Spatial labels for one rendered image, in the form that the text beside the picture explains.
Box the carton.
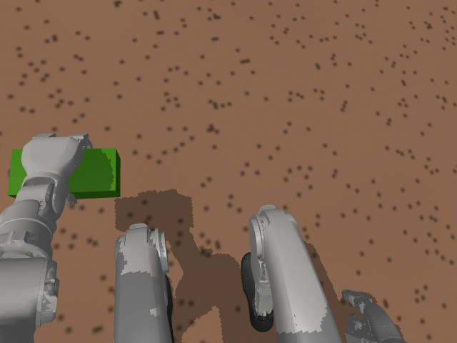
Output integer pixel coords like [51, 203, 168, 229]
[7, 149, 121, 199]

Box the left robot arm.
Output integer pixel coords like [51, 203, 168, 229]
[0, 172, 69, 343]

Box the right robot hand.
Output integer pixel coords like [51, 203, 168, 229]
[341, 289, 402, 343]

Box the right robot foot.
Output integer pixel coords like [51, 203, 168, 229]
[241, 252, 273, 332]

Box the left robot hand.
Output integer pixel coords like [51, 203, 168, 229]
[21, 133, 93, 204]

